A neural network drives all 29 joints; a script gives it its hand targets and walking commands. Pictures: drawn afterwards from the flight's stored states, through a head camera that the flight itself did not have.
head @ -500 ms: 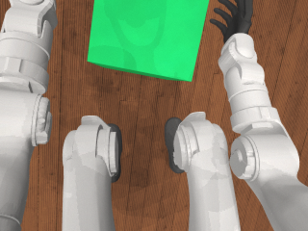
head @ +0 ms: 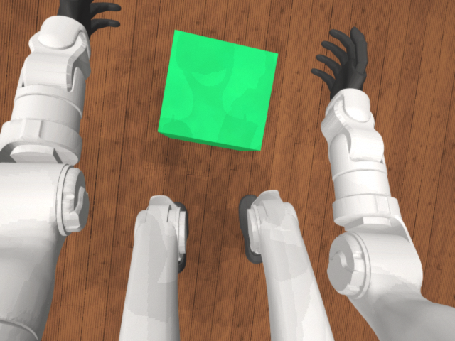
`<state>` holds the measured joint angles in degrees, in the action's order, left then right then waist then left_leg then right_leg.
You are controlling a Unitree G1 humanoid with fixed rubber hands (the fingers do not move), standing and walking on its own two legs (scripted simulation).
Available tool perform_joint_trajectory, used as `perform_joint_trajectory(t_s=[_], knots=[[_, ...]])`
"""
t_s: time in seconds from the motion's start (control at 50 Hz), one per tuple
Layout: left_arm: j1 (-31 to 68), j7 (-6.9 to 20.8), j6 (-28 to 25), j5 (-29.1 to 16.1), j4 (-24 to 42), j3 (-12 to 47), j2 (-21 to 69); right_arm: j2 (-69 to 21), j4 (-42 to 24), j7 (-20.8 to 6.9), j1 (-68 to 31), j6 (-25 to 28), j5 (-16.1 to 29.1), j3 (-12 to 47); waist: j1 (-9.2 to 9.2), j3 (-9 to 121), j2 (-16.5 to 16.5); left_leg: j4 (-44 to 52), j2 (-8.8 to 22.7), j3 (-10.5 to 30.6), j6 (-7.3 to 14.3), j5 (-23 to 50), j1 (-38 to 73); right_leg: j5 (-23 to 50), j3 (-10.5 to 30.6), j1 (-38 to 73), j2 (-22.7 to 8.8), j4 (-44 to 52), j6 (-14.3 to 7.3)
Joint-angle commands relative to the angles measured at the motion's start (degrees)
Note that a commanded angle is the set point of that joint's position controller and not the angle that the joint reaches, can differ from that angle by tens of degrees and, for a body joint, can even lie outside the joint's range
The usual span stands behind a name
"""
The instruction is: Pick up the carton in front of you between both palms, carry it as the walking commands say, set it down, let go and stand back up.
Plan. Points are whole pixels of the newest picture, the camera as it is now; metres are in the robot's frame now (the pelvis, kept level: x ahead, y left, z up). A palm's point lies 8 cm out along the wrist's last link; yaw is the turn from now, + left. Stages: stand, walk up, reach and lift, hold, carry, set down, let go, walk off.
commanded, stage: set down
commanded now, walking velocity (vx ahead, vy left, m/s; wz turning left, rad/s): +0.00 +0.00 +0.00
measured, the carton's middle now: (214, 103) +0.50 +0.00 -0.39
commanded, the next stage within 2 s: let go in 0.36 s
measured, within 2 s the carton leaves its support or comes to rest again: neither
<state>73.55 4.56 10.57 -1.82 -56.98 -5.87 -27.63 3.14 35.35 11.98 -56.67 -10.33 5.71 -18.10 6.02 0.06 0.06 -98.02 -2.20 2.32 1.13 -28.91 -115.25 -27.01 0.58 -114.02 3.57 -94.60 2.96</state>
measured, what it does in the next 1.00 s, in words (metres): rises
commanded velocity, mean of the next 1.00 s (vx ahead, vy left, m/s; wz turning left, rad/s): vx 0.00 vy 0.00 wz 0.00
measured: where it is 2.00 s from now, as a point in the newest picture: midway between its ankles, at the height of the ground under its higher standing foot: (215, 245)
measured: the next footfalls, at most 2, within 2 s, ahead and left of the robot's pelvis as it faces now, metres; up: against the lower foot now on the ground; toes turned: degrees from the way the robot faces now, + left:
none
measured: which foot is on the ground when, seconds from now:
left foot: down 0.00-1.00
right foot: down 0.00-1.00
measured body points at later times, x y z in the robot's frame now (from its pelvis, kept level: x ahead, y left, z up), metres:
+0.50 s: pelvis +0.03 +0.01 +0.13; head +0.32 +0.03 +0.47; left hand +0.55 +0.22 +0.02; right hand +0.48 -0.18 +0.02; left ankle +0.09 +0.11 -0.48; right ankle +0.11 -0.13 -0.48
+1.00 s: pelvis +0.11 -0.02 +0.24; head +0.25 +0.01 +0.66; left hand +0.39 +0.22 +0.13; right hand +0.35 -0.23 +0.15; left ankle +0.09 +0.11 -0.48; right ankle +0.11 -0.13 -0.48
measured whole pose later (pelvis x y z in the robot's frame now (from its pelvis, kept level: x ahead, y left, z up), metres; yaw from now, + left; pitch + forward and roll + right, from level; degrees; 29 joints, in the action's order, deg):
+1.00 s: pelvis +0.11 -0.02 +0.24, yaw +4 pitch +21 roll +0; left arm 9.5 0.0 0.7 2.6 -34.6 -8.8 -12.1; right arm 9.8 27.0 -4.0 -0.1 -0.9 1.1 -3.7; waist 4.6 3.3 -2.2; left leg -38.5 -1.8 3.4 -0.3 -17.9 -41.6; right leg -17.4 2.4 -42.1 2.0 -38.7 -0.4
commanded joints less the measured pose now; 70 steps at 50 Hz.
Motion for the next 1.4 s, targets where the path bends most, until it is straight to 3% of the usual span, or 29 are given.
perform_joint_trajectory(t_s=[0.0,0.32,0.4,0.54,0.66,0.8,1.02,1.2,1.38], knots=[[15.58,0.43,-0.20,0.46,8.20,-1.50,-6.64,5.23,-8.37,-0.27,-8.29,0.37,-0.22,-0.36,0.86,64.43,11.17,12.95,-1.23,-1.56,-0.89,19.60,48.51,15.97,-6.96,27.04,1.96,10.74,1.70],[8.80,2.34,-1.25,4.48,5.76,-5.33,-3.37,2.33,-7.51,-3.15,-1.97,1.07,-4.45,-2.78,1.49,56.88,9.56,31.07,-1.15,-0.04,-1.62,25.29,60.13,20.50,-5.84,37.58,0.95,28.82,2.12],[4.80,2.00,-1.86,6.72,5.32,-7.57,-1.57,1.80,-7.24,-4.40,1.29,1.69,-6.39,-2.84,0.68,56.79,9.00,35.11,-1.09,0.21,-1.85,27.35,63.74,21.65,-5.57,41.77,0.74,32.57,2.16],[-13.53,-2.62,-3.12,10.14,14.07,-10.20,5.98,5.34,-9.65,-9.22,17.56,4.25,-10.26,0.66,-0.34,61.54,7.92,41.66,-1.06,1.09,-2.93,37.90,79.15,25.83,-5.51,50.50,1.02,38.70,0.70],[-27.20,-6.26,-5.18,7.74,24.60,-7.91,10.24,9.17,-12.00,-14.24,27.87,5.97,-9.90,5.12,-0.82,50.25,5.06,50.01,-0.86,0.51,-2.89,29.79,79.10,24.64,-3.24,63.55,-0.11,45.33,-1.23],[-44.91,-5.29,-8.20,5.57,26.66,-5.78,10.62,9.71,-10.55,-16.48,43.58,8.22,-6.58,9.89,-1.24,37.00,2.00,56.40,-0.71,-0.69,-1.90,25.01,78.64,27.55,0.34,80.10,-1.89,51.98,-1.15],[-69.97,-4.39,-12.20,3.73,29.32,-2.61,10.39,12.08,-15.58,-15.58,63.81,11.40,-3.66,14.87,-2.70,24.87,-0.80,66.13,-0.78,-0.51,-1.43,32.23,90.26,43.82,2.93,100.39,-2.45,60.89,-0.55],[-82.56,-2.97,-10.81,2.83,33.53,0.35,10.87,14.30,-16.07,-16.16,68.62,10.16,-3.67,15.09,-5.53,10.09,2.22,74.14,0.17,-0.41,-2.43,32.81,105.64,32.35,1.53,103.79,-1.38,70.44,-1.33],[-83.85,-0.70,-6.38,1.67,37.51,2.47,10.65,14.65,-15.43,-15.98,68.68,5.83,-6.42,13.85,-5.15,-0.09,-1.03,77.21,0.54,-1.29,-2.20,25.24,108.80,23.48,0.21,106.18,-1.05,72.99,-1.80]])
